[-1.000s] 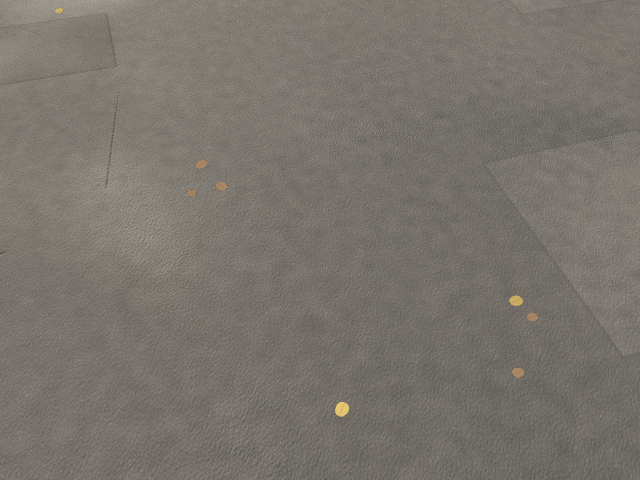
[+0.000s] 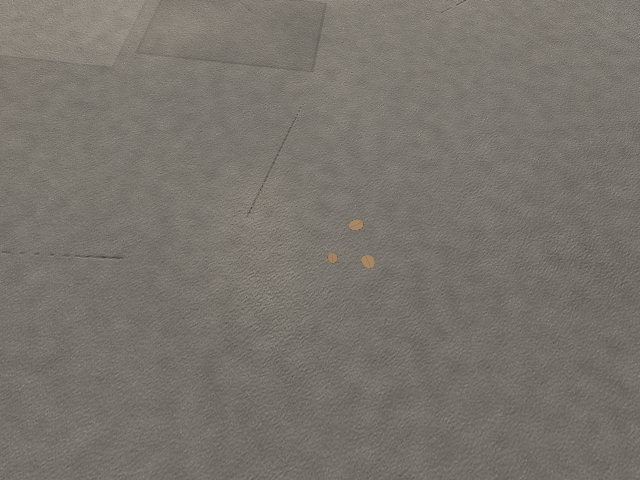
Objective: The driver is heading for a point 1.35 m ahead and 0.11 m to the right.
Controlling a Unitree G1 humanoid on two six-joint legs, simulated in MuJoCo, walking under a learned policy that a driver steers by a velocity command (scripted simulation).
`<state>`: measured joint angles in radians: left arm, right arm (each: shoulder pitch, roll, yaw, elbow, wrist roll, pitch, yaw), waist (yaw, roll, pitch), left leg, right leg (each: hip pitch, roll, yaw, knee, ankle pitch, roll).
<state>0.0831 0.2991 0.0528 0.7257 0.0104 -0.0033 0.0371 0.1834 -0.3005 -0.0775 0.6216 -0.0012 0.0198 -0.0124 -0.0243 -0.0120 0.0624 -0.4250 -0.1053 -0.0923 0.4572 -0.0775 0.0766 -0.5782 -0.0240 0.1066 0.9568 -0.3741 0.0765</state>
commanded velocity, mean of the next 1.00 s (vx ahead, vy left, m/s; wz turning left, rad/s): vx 0.01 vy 0.00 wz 0.15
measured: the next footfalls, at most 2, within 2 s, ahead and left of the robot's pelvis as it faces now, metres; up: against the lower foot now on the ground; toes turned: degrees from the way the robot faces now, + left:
right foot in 0.18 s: +0.10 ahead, -0.16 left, +0.00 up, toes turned +8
left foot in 0.48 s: +0.03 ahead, +0.10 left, +0.00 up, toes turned +3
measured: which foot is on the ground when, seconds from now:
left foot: down 0.00-0.18, up 0.20-0.46, down 0.48-1.00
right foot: up 0.00-0.16, down 0.18-1.00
